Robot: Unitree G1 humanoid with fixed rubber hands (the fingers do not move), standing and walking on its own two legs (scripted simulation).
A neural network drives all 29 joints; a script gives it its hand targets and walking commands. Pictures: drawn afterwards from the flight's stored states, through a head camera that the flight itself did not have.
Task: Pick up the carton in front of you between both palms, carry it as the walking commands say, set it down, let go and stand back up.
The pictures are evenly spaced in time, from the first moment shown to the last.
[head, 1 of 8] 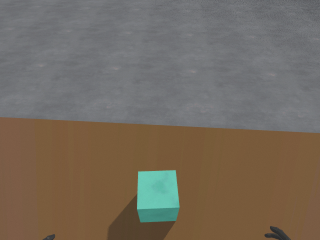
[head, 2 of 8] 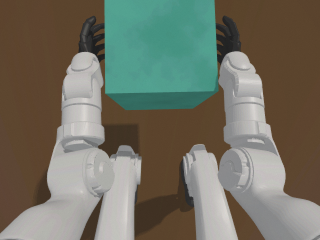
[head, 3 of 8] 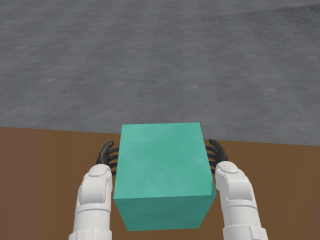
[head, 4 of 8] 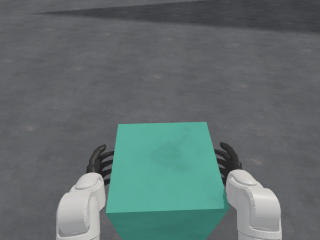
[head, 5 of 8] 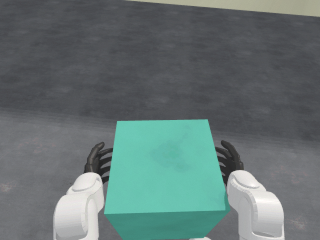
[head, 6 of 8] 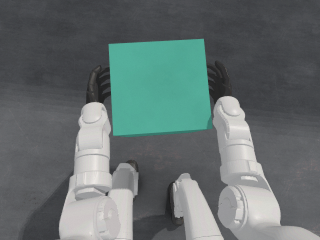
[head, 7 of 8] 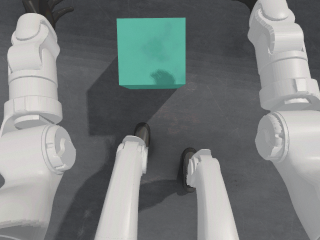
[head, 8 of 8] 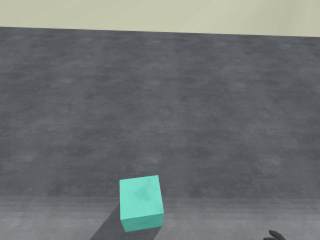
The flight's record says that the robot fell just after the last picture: no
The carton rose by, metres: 0.69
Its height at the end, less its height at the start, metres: -0.08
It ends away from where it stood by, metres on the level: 4.82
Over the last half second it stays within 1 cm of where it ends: yes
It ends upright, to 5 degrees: yes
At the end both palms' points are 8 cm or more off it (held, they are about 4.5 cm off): yes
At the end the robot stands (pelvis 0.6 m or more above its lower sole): yes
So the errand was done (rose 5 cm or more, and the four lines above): yes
